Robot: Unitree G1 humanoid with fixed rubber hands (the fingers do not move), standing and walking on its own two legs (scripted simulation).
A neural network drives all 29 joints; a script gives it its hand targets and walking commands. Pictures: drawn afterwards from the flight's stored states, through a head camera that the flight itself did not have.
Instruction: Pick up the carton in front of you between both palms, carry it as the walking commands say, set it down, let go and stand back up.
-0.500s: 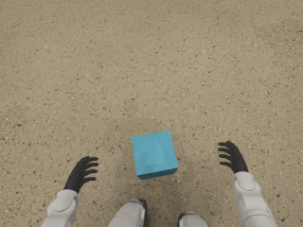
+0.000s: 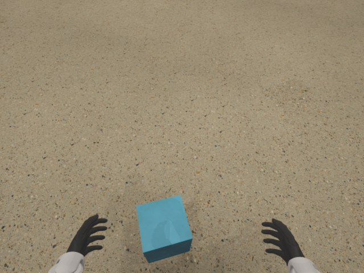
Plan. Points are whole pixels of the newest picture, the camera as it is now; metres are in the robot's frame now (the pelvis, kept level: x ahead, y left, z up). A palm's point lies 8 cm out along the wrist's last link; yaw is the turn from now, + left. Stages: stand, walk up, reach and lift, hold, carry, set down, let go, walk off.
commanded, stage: let go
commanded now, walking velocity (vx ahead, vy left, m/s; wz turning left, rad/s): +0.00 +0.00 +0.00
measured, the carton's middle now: (164, 229) +0.37 +0.08 -0.65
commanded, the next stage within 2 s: stand in 0.22 s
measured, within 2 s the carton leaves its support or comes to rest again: neither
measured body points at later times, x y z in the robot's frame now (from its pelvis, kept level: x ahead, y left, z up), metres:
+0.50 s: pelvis -0.01 +0.03 -0.01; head +0.00 +0.05 +0.44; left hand +0.13 +0.31 -0.11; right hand +0.12 -0.27 -0.09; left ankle +0.00 +0.15 -0.74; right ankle -0.05 -0.12 -0.74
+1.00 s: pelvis +0.00 +0.04 +0.00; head +0.00 +0.05 +0.45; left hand +0.12 +0.33 -0.12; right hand +0.11 -0.27 -0.10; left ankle +0.00 +0.15 -0.74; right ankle -0.05 -0.12 -0.74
